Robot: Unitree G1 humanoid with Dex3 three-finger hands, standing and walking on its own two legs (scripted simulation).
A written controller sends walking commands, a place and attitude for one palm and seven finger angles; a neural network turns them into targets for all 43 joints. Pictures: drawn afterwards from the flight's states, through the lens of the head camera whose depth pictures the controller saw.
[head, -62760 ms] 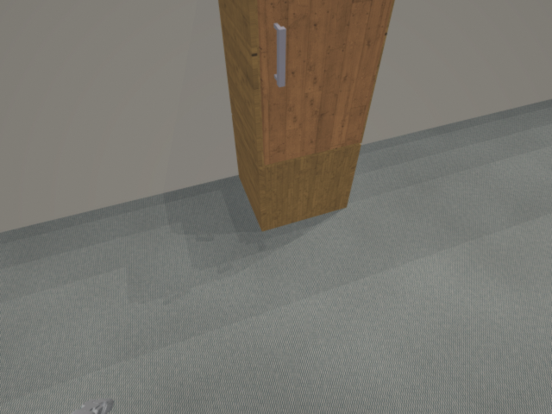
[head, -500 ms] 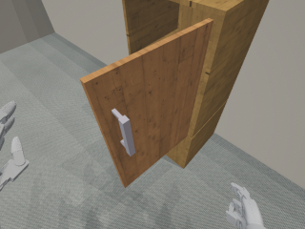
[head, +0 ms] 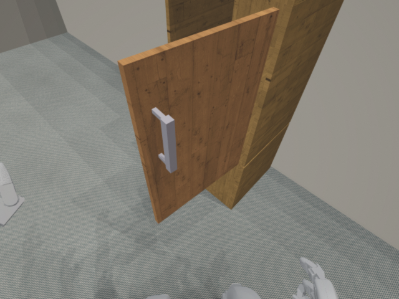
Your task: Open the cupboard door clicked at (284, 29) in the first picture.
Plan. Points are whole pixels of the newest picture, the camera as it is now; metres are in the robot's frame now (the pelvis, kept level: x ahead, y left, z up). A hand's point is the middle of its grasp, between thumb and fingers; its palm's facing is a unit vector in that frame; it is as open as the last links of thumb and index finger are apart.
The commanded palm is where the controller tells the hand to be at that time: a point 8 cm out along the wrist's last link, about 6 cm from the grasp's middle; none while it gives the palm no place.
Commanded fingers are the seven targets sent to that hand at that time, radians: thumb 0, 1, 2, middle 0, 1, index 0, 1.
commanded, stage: step back with the hand held close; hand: left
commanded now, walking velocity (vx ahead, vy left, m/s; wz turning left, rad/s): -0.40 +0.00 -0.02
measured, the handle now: (164, 141) +0.41 +0.09 +0.09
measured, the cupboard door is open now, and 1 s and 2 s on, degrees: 84 84 84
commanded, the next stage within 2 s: stop stepping back and stand still in 0.38 s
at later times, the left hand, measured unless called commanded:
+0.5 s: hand out of the picture +0.11 +0.24 +0.19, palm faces +0.33 -0.77 -0.55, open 7.4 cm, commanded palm +0.03 +0.29 +0.20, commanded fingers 0.00 0.90 0.90 -0.20 -0.30 -0.20 -0.30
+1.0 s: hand out of the picture +0.00 +0.25 +0.19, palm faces +0.43 -0.77 -0.48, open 7.4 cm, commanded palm -0.06 +0.28 +0.20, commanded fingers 0.00 0.90 0.90 -0.20 -0.30 -0.20 -0.30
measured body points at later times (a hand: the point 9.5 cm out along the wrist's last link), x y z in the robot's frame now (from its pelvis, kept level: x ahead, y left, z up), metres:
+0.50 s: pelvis -0.11 -0.01 +0.02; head -0.06 +0.01 +0.47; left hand +0.09 +0.28 +0.22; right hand +0.09 -0.26 -0.04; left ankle -0.09 +0.12 -0.71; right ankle -0.05 -0.12 -0.70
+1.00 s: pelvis -0.20 -0.02 +0.02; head -0.22 -0.01 +0.47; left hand -0.03 +0.29 +0.22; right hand -0.08 -0.26 -0.06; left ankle -0.18 +0.10 -0.71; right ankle -0.19 -0.12 -0.69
